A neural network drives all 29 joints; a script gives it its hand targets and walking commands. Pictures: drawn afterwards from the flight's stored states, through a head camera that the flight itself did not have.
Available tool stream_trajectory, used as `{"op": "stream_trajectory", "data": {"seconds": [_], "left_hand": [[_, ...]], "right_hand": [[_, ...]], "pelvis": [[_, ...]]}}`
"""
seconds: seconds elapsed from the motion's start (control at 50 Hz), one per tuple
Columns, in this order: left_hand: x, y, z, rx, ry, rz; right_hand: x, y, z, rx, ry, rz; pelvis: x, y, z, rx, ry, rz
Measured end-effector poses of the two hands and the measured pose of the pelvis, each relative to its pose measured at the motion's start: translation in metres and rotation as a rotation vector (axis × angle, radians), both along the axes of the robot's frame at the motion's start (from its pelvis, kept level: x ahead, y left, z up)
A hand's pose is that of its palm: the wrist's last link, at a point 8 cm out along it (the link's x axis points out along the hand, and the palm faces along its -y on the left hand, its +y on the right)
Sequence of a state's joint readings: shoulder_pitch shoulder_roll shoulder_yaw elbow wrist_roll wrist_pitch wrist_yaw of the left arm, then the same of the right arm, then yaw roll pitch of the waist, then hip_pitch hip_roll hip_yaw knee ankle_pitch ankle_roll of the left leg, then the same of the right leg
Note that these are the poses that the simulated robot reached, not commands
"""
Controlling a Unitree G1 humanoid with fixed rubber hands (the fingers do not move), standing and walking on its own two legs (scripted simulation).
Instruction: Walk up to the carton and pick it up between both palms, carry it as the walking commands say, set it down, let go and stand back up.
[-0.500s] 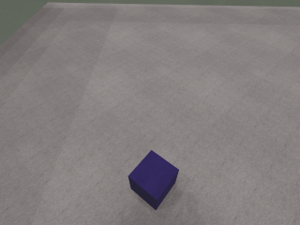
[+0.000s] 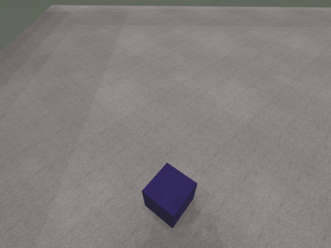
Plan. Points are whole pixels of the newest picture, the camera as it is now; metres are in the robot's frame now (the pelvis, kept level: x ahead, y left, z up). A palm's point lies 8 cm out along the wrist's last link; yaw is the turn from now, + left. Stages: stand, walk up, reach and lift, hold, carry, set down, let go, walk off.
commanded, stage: walk up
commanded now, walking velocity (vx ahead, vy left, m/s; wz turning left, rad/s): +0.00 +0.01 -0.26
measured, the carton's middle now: (169, 195) +0.52 +0.01 -0.66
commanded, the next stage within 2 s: none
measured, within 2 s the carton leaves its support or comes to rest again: neither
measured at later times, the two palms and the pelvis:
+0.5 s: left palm out of the picture -0.02 +0.27 -0.09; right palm out of the picture +0.02 -0.25 -0.14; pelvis +0.01 +0.01 +0.01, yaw -14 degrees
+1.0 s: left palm (34, 200) +0.29 +0.42 -0.14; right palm out of the picture +0.07 -0.06 -0.10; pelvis +0.13 +0.19 +0.01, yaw -26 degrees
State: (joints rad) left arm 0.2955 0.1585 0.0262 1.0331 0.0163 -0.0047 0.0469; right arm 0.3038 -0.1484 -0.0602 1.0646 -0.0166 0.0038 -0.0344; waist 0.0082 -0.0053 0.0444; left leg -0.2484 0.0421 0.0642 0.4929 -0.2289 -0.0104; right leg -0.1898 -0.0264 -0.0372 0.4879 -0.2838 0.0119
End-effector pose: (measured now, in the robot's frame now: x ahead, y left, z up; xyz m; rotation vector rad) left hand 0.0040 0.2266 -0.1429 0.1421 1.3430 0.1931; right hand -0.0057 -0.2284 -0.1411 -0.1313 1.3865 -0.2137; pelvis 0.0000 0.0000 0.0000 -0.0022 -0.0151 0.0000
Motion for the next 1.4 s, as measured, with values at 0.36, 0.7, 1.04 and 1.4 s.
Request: {"op": "stream_trajectory", "data": {"seconds": [0.36,0.7,1.04,1.4], "left_hand": [[0.002,0.016,0.023,0.116,0.031,-0.152],[0.043,0.119,0.039,0.168,0.122,-0.180],[0.313,0.190,0.006,0.044,-0.100,-0.511],[0.371,0.177,-0.002,-0.092,-0.093,-0.619]], "right_hand": [[-0.014,-0.030,-0.018,0.014,-0.088,-0.112],[0.107,0.040,0.007,0.018,-0.254,-0.120],[0.065,0.186,0.040,-0.145,-0.113,-0.386],[0.013,0.337,0.022,-0.032,0.098,-0.615]], "pelvis": [[-0.012,-0.003,-0.004,0.051,0.029,-0.170],[0.046,0.079,0.004,0.058,0.044,-0.289],[0.137,0.198,0.008,-0.030,0.045,-0.477],[0.175,0.259,0.004,-0.084,0.008,-0.571]]}}
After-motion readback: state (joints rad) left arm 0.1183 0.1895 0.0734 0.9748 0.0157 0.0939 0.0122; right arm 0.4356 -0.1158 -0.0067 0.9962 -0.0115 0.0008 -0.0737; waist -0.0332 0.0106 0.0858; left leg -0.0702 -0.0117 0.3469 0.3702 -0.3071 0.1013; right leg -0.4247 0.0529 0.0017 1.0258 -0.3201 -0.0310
